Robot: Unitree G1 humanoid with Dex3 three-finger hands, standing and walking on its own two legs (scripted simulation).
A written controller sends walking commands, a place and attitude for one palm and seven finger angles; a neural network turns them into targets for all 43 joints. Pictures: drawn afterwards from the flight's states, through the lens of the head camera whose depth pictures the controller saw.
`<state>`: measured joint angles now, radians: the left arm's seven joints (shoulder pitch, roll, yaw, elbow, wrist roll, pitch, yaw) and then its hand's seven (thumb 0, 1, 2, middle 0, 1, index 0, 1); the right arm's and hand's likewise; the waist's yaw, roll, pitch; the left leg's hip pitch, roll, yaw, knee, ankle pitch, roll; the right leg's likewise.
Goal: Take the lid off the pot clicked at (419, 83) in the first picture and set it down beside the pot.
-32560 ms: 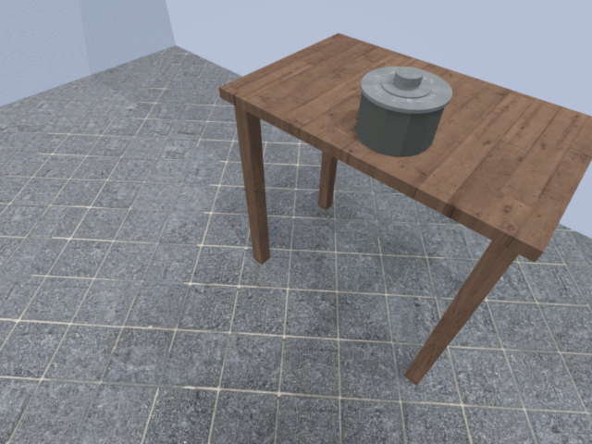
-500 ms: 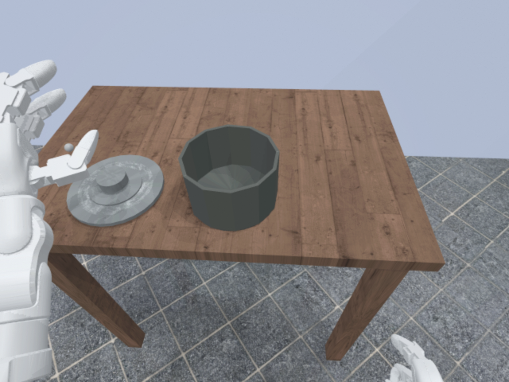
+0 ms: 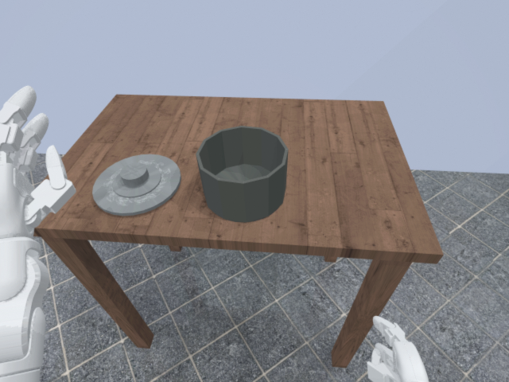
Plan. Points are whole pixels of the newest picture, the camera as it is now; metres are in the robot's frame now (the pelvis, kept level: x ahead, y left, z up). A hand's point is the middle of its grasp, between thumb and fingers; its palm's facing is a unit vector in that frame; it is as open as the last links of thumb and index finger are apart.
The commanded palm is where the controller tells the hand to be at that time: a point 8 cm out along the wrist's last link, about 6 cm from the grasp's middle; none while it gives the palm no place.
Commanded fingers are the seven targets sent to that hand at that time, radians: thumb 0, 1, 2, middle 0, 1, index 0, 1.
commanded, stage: draw the hand back to the body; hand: left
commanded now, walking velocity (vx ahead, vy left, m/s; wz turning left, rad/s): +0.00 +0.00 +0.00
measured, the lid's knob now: (134, 174) +0.49 +0.31 +0.04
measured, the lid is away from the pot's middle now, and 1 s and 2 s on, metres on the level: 0.24 0.24 0.24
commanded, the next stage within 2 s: step back with the hand held close in 0.70 s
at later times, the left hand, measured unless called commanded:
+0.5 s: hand (18, 233) +0.20 +0.27 +0.22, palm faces +0.44 -0.84 -0.31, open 7.4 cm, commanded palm +0.14 +0.31 +0.22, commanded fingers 0.00 0.90 0.90 -0.20 -0.30 -0.20 -0.30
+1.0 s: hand (20, 223) +0.21 +0.28 +0.23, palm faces +0.41 -0.81 -0.43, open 7.4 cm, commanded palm +0.14 +0.32 +0.22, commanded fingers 0.00 0.90 0.90 -0.20 -0.30 -0.20 -0.30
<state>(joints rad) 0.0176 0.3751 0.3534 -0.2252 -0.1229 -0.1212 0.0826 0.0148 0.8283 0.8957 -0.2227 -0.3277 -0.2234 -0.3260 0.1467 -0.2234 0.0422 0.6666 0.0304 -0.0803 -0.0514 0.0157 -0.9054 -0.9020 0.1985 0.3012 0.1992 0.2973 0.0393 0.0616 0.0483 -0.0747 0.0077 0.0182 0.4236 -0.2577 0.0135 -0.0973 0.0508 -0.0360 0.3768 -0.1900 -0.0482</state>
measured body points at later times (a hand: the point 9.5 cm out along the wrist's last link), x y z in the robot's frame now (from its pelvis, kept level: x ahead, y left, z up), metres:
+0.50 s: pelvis +0.00 +0.03 +0.00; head -0.03 +0.02 +0.45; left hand +0.17 +0.31 +0.24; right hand +0.19 -0.18 -0.07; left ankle -0.01 +0.11 -0.74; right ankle +0.02 -0.09 -0.74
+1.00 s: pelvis +0.00 +0.04 +0.00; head +0.01 +0.05 +0.45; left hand +0.18 +0.32 +0.25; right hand +0.20 -0.19 -0.07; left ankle -0.01 +0.11 -0.74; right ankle +0.02 -0.09 -0.74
